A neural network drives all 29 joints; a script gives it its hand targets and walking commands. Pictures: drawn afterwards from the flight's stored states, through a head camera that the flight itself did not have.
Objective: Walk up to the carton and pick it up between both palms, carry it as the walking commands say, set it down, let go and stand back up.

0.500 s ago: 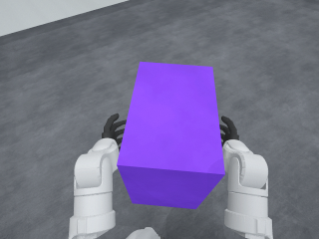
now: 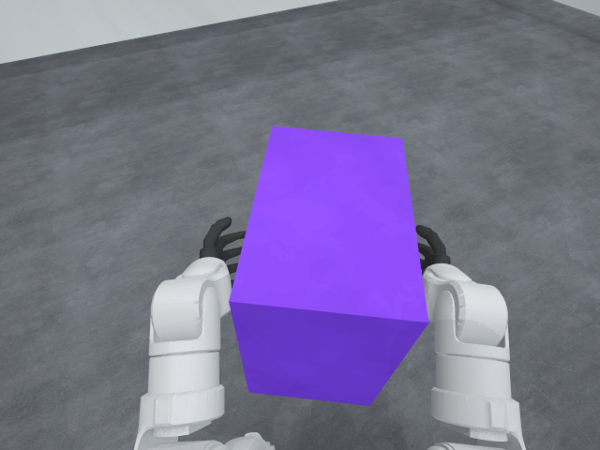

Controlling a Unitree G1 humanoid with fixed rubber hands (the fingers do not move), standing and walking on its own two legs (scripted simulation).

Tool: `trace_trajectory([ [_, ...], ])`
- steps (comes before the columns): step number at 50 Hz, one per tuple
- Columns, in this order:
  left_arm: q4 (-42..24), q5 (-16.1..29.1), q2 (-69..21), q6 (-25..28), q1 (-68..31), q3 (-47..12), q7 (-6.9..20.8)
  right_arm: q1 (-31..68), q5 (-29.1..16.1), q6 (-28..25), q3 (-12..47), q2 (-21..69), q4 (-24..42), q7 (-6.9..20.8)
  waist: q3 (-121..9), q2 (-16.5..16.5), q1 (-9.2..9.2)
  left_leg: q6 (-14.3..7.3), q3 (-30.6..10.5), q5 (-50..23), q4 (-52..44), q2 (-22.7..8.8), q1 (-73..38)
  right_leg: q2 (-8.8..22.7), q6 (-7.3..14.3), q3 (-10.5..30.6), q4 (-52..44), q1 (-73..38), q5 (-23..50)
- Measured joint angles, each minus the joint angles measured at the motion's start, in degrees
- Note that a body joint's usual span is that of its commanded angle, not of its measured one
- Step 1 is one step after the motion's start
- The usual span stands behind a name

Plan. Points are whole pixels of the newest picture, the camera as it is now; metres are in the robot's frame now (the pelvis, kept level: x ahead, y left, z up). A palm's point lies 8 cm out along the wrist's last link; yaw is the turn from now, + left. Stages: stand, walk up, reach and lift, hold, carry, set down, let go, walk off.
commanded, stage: carry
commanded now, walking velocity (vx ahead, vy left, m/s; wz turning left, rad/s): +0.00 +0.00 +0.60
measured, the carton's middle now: (322, 270) +0.36 -0.02 +0.03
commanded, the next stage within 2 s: none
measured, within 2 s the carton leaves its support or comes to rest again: neither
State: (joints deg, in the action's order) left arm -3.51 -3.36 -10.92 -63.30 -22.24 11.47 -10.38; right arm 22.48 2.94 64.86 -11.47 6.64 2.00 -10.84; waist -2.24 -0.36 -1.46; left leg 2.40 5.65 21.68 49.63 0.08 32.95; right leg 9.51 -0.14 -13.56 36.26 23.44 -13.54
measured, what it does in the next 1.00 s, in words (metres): walks backwards, turning left: left foot, then right foot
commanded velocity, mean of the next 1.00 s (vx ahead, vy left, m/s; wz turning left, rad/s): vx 0.00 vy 0.00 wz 0.60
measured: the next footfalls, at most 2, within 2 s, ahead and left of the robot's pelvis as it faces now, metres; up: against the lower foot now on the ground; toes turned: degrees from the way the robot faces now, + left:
left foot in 0.08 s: +0.08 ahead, +0.12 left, +0.00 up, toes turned +10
right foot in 0.38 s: +0.01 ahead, -0.09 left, +0.00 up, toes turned +7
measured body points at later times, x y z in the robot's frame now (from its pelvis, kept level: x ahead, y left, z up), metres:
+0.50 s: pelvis -0.07 +0.00 -0.01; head +0.00 +0.00 +0.44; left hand +0.21 +0.23 +0.06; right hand +0.29 -0.03 +0.04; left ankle -0.02 +0.10 -0.70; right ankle -0.03 -0.10 -0.72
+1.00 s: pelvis -0.15 +0.00 -0.01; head -0.11 +0.00 +0.44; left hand +0.04 +0.31 +0.08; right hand +0.21 +0.08 +0.06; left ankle -0.10 +0.12 -0.72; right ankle -0.08 -0.11 -0.72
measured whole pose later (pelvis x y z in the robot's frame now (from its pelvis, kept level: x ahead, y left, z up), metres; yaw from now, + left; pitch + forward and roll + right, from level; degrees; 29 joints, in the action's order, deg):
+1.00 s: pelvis -0.15 +0.00 -0.01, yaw +34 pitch +3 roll +0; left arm -7.1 -0.7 -10.3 -59.7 -23.0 13.5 -10.3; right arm 23.9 4.8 59.9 -13.9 11.1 4.8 -10.6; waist 0.4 -2.2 3.1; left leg -4.1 -0.8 7.6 35.7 6.2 30.9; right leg 4.0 -1.3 -3.8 44.4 24.5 -27.1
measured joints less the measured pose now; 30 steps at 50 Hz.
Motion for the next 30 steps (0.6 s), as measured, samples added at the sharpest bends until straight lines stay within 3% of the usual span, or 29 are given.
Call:
trace_trajectory([
  [4, -2.04, 0.08, -0.62, 1.13, -1.65, 0.32, -0.54, 4.05, -0.89, 0.3, -1.58, -0.56, 1.1, -0.02, 1.68, 0.06, -1.15, -0.89, -0.12, -3.2, -8.88, -1.71, -5.5, 2.53, -0.81, -2.62, 3.32, 2.68, -0.62],
  [6, -3.02, 0.12, -0.27, 1.99, -2.67, 0.88, -0.62, 5.83, -1.15, -1.38, -2.06, -0.15, 0.48, 0.07, 3.51, 1.79, -1.63, -4.74, 0.45, -8.79, -10.75, 0.38, -5.61, 4.84, -2.07, -1.62, 6.8, 4.14, -2.72],
  [9, -4.82, 0.48, 0.22, 2.51, -0.74, 0.53, -0.56, 4.62, -0.48, -3.09, -2.06, 1.53, 0.8, 0.39, 4.2, 0.36, -0.16, -6.27, -0.97, -8.8, -10.85, 1.01, -3.97, 1.06, -3.96, 4.29, 17.23, 8.01, -14.42],
  [12, -4.81, 0.93, -0.05, 1.79, -0.36, 1.95, -0.42, 3.1, 0.36, -3.85, -2.69, 3.4, 0.56, 0.38, 5.57, -0.49, 2.45, -6.25, -1.81, -10.57, -13.08, 1.79, -4.46, -1.7, -3.6, 7.29, 22.92, 8.79, -16.14],
  [16, -6.83, 2.72, 0.23, 2.56, 0.49, 1.71, -0.21, 0.98, 0.94, -4.31, -2.11, 4.76, 4.73, 0.0, 6.54, -1.4, 4.35, -6.3, -3.56, -12.8, -13.83, 3.57, -2.47, -4.0, -2.7, 8.72, 19.21, 6.78, -14.61],
  [19, -7.65, 3.7, 0.2, 4.12, 0.47, 1.41, 0.28, 0.68, 1.38, -4.41, -1.44, 4.64, 7.52, -0.13, 6.58, -1.81, 5.08, -6.02, -4.61, -14.26, -13.51, 5.09, 0.0, -5.19, -1.39, 8.95, 9.69, 3.01, -12.73],
  [21, -6.93, 3.95, 0.27, 5.63, 0.84, 0.3, 0.39, 0.51, 1.26, -4.19, -1.1, 3.69, 8.51, -0.25, 7.44, -5.53, 4.48, -5.51, -6.77, -14.95, -12.38, 4.0, 0.77, -6.81, 0.48, 6.45, 6.09, 1.35, -6.97],
  [22, -6.41, 3.88, 0.36, 5.7, 1.08, -0.24, 0.41, -0.33, 1.19, -4.11, -0.91, 3.44, 8.71, -0.29, 7.35, -6.15, 3.92, -4.46, -6.74, -10.82, -9.92, 3.81, 1.33, -6.72, 0.84, 5.31, 5.35, 0.84, -6.53],
  [25, -4.8, 3.4, 0.17, 4.46, 0.53, -0.17, 0.59, -2.01, 0.44, -3.7, -1.03, 3.25, 8.34, -0.9, 7.1, -3.43, 2.09, -2.16, -2.42, 0.25, 0.16, 2.87, 2.25, -3.79, 0.71, 3.26, 4.56, -0.26, -6.79],
  [30, -5.76, 2.17, -0.18, 4.72, -0.43, -0.81, 0.78, -0.24, -1.03, -3.09, -1.22, 1.84, 9.03, -1.3, 6.4, 0.4, -0.94, -2.23, -0.3, 0.28, -4.13, 0.43, -3.54, 0.57, -0.51, -0.13, 4.85, -0.47, -6.59],
])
